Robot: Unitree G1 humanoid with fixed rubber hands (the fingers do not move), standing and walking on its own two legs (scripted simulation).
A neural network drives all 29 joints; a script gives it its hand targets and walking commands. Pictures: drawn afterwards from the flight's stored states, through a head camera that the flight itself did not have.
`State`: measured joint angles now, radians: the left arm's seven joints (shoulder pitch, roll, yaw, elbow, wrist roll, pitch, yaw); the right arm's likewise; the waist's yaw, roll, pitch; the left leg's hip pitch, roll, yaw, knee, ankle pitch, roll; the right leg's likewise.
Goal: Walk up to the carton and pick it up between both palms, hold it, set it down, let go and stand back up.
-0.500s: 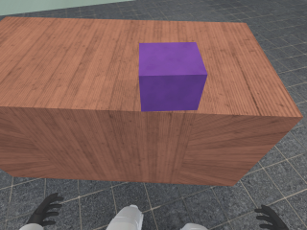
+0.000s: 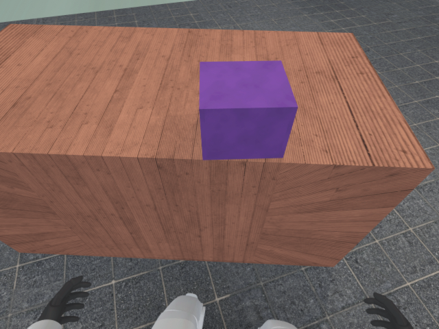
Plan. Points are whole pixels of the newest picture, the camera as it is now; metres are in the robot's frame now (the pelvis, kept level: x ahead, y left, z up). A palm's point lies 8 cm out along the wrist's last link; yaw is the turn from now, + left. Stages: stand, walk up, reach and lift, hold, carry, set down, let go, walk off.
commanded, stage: walk up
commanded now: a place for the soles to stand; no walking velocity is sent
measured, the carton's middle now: (241, 110) +0.56 -0.01 +0.06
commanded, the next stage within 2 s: none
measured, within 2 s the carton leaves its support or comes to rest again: neither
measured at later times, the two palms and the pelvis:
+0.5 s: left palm (50, 321) +0.12 +0.32 -0.07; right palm out of the picture +0.12 -0.30 -0.07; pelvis +0.00 +0.00 +0.00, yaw +0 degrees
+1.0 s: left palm (50, 320) +0.12 +0.32 -0.06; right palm out of the picture +0.13 -0.30 -0.07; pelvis +0.00 +0.00 +0.00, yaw +0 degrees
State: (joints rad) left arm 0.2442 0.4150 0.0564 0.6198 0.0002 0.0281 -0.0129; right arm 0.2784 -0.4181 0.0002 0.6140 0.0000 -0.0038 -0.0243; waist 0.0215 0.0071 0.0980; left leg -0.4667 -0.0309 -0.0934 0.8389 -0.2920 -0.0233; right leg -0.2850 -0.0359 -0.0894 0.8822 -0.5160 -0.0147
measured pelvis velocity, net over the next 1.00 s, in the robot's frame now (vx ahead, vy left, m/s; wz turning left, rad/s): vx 0.00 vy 0.00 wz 0.01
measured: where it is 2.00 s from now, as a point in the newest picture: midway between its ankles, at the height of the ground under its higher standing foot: outside the picture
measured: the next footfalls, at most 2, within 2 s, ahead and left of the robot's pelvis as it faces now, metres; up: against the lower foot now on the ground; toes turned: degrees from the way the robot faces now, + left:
none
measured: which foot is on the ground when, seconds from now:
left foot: down 0.00-1.00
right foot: down 0.00-1.00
